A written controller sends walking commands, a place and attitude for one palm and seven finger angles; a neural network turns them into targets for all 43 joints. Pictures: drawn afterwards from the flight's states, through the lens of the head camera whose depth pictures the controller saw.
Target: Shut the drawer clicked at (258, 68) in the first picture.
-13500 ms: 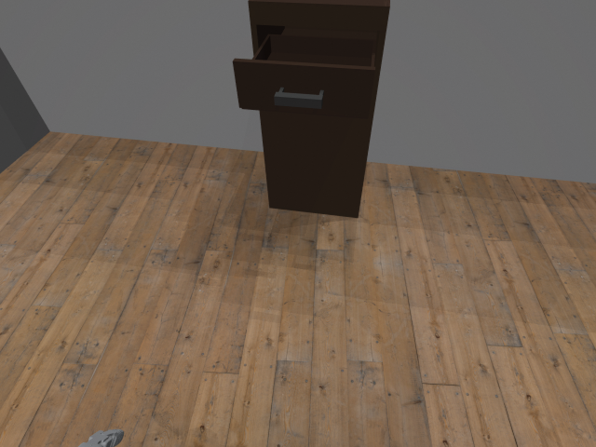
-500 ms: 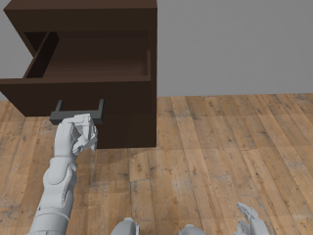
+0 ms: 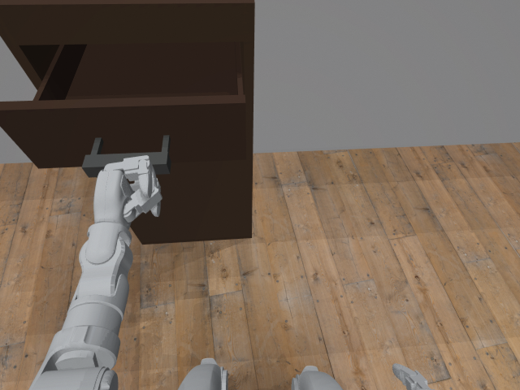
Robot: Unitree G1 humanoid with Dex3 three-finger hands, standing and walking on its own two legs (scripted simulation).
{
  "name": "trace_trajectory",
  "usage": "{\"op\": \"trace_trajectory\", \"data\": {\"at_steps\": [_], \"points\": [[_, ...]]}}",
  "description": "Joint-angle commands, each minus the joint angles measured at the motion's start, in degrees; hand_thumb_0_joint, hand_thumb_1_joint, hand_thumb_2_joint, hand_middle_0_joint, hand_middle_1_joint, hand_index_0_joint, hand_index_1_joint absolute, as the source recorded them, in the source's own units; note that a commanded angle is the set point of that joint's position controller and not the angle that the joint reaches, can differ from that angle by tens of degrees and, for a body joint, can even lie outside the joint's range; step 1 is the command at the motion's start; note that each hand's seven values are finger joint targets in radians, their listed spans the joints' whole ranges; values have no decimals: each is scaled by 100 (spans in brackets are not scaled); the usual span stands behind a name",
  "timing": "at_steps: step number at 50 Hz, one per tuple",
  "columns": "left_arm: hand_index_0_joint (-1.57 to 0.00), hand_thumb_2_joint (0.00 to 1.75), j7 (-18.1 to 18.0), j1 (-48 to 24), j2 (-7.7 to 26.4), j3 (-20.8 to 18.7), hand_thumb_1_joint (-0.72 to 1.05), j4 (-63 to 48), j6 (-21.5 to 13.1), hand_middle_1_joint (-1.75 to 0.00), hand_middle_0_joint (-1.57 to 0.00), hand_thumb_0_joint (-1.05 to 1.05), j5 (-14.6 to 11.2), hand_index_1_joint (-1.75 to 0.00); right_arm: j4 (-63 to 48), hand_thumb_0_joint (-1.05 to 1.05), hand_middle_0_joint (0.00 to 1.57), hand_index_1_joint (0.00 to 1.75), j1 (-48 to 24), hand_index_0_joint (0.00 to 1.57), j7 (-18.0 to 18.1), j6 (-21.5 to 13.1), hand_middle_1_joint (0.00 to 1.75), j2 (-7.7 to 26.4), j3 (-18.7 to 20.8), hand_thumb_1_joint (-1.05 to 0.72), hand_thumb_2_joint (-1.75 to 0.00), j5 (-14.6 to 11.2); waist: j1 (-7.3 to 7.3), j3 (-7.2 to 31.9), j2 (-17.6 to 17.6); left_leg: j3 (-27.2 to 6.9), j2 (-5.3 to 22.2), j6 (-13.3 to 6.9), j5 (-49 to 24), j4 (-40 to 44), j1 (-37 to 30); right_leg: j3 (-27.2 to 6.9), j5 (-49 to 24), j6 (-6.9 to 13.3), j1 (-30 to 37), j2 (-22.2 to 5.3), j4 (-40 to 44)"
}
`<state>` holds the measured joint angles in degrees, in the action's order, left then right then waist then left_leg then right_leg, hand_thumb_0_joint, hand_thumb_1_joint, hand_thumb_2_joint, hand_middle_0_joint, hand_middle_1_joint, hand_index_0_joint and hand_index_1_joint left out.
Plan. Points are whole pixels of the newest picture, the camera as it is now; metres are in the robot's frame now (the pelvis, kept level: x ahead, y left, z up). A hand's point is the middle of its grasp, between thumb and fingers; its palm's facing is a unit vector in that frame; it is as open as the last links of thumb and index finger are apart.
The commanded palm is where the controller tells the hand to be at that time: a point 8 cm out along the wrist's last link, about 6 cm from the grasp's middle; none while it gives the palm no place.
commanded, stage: push the drawer shut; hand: left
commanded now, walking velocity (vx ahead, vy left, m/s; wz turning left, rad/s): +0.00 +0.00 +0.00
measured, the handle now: (130, 153) +0.48 +0.22 +0.06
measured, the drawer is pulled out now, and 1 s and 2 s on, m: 0.16 0.04 0.00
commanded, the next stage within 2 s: pull the fist back off the drawer in 1.70 s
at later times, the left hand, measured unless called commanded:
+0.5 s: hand (160, 161) +0.46 +0.17 +0.06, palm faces +0.08 -1.00 -0.02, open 2.8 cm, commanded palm +0.44 +0.22 +0.06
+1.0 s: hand (165, 131) +0.52 +0.17 +0.06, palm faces +0.08 -1.00 -0.02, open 2.9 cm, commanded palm +0.50 +0.22 +0.06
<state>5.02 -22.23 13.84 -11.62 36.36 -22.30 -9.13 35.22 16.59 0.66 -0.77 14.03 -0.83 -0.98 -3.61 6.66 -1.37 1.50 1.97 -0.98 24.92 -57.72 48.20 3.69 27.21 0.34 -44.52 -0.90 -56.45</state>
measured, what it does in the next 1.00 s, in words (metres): stands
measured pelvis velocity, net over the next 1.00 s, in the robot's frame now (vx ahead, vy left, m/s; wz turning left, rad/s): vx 0.00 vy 0.00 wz -0.03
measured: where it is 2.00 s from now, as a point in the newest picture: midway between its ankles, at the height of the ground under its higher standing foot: outside the picture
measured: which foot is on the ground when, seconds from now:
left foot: down 0.00-1.00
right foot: down 0.00-1.00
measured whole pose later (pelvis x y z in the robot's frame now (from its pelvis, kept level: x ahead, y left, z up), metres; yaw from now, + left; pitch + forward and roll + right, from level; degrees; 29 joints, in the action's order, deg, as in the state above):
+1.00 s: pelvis +0.00 +0.00 -0.01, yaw -2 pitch +23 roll -3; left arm 6.3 -51.6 26.7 -23.2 65.7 -24.0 -3.2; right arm 36.2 22.2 -0.8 4.6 14.9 -1.5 1.6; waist -10.2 6.6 -1.9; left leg 1.2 3.6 -1.0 25.8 -61.4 58.3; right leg 3.7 26.9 0.5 -54.2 0.7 -58.5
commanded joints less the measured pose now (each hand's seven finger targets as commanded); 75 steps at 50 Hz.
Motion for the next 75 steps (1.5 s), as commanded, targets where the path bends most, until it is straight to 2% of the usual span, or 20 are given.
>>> {"op": "trace_trajectory", "data": {"at_steps": [1,5,7,9,15,18,21,28,32,36,41,44,49,56,58,61,62,63,66,75], "points": [[-140,90,-93,-2297,1049,-358,90,-818,-320,-160,-140,0,21,-160,-551,0,20,30,254,20,81,-174,30,862,320,-90,-90,20,-172,1911,-69,-298,-101,-9,-1309,709,-1503,-164,-1446,69,464,203,719],[-140,90,-50,-2504,1374,-613,90,-463,-336,-160,-140,0,20,-160,-500,0,20,30,332,20,85,-112,30,899,320,-90,-90,35,-146,1970,-56,-297,-105,-6,-1275,671,-1358,-188,-1445,78,525,210,714],[-140,90,-26,-2733,1208,-476,90,-270,-343,-160,-140,0,34,-160,-483,0,20,30,334,20,79,-94,30,875,310,-90,-90,26,-209,1934,-105,-294,-105,-2,-1176,674,-1381,-180,-1330,70,404,213,737],[-140,90,-31,-3076,1379,-587,90,-44,-352,-160,-140,0,52,-160,-428,0,20,30,390,20,84,-74,30,901,301,-90,-90,41,-272,1840,-65,-299,-102,-15,-1052,644,-1251,-188,-1228,60,329,210,743],[-140,90,11,-3358,1617,-804,90,338,-463,-160,-140,0,98,-160,-381,0,20,30,571,20,63,-20,30,934,325,-90,-90,88,-268,2227,-143,-305,-97,-29,-1352,535,-1350,-206,-1456,65,345,232,647],[-140,90,31,-3718,1386,-597,90,373,-519,-160,-140,0,108,-160,-339,0,20,30,613,20,30,9,30,904,332,-90,-90,93,-356,2317,-274,-302,-84,-27,-1449,502,-1535,-200,-1502,58,214,238,659],[-140,90,-2,-3976,1833,-918,90,767,-542,-160,-140,0,173,-160,-277,0,20,30,720,20,33,65,30,962,320,-90,-90,116,-400,2159,7,-286,-91,-65,-1253,451,-1131,-248,-1427,29,290,238,660],[-140,90,47,-4685,1871,-822,90,1304,-606,-160,-140,0,327,-160,-224,0,20,30,882,20,21,149,30,969,296,-90,-90,139,-576,2106,-242,-340,-77,-72,-1089,407,-1151,-230,-1159,39,-108,262,642],[-140,90,23,-4972,2162,-1012,90,1402,-618,-160,-140,0,380,-160,-192,0,20,30,1031,20,7,187,30,1013,303,-90,-90,184,-609,2463,-347,-332,-74,-94,-1293,303,-1192,-263,-1316,33,-52,271,595],[-140,90,53,-5065,2484,-1209,90,1637,-564,-160,-140,0,436,-160,-182,0,20,30,1175,20,-5,260,30,1057,281,-90,-90,208,-644,2516,-268,-331,-61,-110,-1425,235,-1009,-278,-1494,16,28,287,550],[-140,90,91,-5319,2499,-1180,90,1629,-533,-160,-140,0,489,-160,-212,0,20,30,1290,20,-38,333,30,1053,282,-90,-90,232,-659,2728,-626,-346,-50,-95,-1684,207,-1261,-252,-1633,31,-48,317,525],[-140,90,84,-5339,2615,-1255,90,1832,-482,-160,-140,0,506,-160,-191,0,20,30,1384,20,-43,389,30,1074,272,-90,-90,249,-726,2596,-413,-356,-26,-107,-1739,190,-1133,-232,-1700,20,-33,333,537],[-140,90,83,-5348,2769,-1412,90,1735,-524,-160,-140,0,525,-160,-186,0,20,30,1476,20,-75,456,30,1078,293,-90,-90,281,-664,2844,-624,-343,-13,-87,-2119,145,-1359,-227,-2017,36,32,350,503],[-140,90,61,-5621,2924,-1487,90,1674,-557,-160,-140,0,586,-160,-154,0,20,30,1586,20,-99,540,30,1106,297,-90,-90,306,-751,2925,-636,-378,12,-90,-2333,128,-1483,-205,-2170,29,-8,374,492],[-140,90,46,-5700,2807,-1403,90,1805,-537,-160,-140,0,581,-160,-123,0,20,30,1596,20,-112,543,30,1094,282,-90,-90,315,-808,2775,-639,-386,13,-91,-2259,126,-1448,-188,-2065,23,-113,387,522],[-140,90,3,-5940,3050,-1492,90,2025,-520,-160,-140,0,679,-160,-83,0,20,30,1643,20,-95,566,30,1139,264,-90,-90,324,-902,2608,-597,-416,24,-100,-2139,111,-1305,-187,-1928,21,-249,381,519],[-140,90,7,-6081,2835,-1289,90,2145,-487,-160,-140,0,696,-160,-68,0,20,30,1626,20,-101,558,30,1121,257,-90,-90,323,-1015,2501,-615,-421,16,-109,-1978,93,-1250,-184,-1776,8,-396,384,556],[-140,90,-3,-6244,3006,-1373,90,2206,-478,-160,-140,0,727,-160,-42,0,20,30,1650,20,-91,549,30,1153,248,-90,-90,334,-1037,2425,-631,-441,26,-110,-1845,69,-1155,-184,-1631,15,-485,376,555],[-140,90,-27,-6422,3347,-1533,90,2316,-469,-160,-140,0,818,-160,-51,0,20,30,1730,20,-67,552,30,1204,223,-90,-90,361,-1062,2646,-717,-494,27,-114,-1980,14,-1192,-179,-1665,26,-524,370,486],[-140,90,21,-7222,3541,-1434,90,2567,-315,-160,-140,0,959,-160,1,0,20,30,1935,20,-92,557,30,1269,156,-90,-90,445,-1322,2982,-1112,-658,85,-109,-2197,-186,-1379,-99,-1584,40,-966,400,365]]}}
